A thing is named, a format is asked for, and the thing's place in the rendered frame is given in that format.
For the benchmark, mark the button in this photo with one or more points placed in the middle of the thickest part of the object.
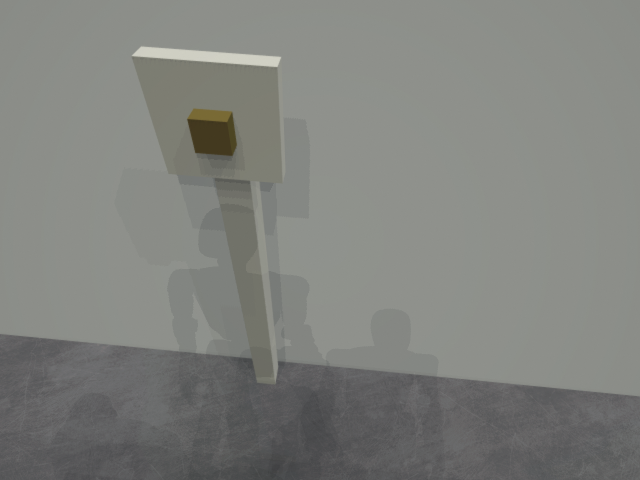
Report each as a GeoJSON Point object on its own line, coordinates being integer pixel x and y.
{"type": "Point", "coordinates": [212, 131]}

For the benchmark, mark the panel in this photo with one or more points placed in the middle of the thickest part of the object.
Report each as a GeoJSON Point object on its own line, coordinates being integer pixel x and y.
{"type": "Point", "coordinates": [176, 81]}

